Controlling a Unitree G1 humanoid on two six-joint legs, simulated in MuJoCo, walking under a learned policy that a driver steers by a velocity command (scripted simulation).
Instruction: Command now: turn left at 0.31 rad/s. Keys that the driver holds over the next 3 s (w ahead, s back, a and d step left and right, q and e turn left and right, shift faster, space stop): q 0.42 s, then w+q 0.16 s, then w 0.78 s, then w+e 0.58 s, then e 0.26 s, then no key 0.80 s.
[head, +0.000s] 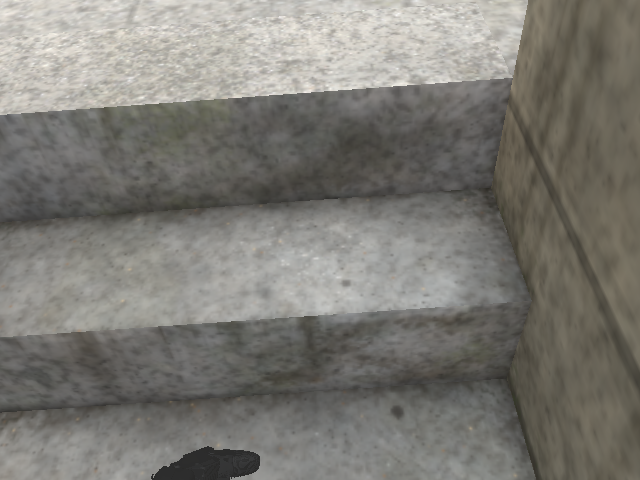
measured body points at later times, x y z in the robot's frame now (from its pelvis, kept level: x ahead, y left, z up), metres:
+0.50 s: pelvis -0.03 +0.07 -0.05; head -0.04 +0.08 +0.39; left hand +0.23 +0.32 -0.07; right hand -0.15 -0.20 -0.18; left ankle -0.12 +0.15 -0.77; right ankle +0.03 -0.09 -0.48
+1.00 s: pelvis +0.09 +0.05 +0.08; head +0.09 +0.07 +0.53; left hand +0.07 +0.32 -0.05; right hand +0.27 -0.17 -0.04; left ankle -0.01 +0.15 -0.41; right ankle +0.16 -0.06 -0.58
